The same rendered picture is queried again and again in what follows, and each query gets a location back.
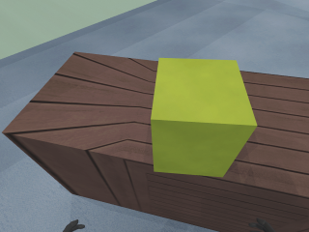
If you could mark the robot right hand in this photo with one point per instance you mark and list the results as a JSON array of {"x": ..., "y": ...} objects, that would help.
[{"x": 262, "y": 224}]

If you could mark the carton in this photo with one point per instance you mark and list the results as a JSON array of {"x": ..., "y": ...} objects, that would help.
[{"x": 201, "y": 116}]

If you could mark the pedestal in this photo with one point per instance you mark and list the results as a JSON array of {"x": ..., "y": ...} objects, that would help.
[{"x": 89, "y": 127}]

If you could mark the robot left hand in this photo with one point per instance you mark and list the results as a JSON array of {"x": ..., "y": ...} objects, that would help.
[{"x": 73, "y": 226}]

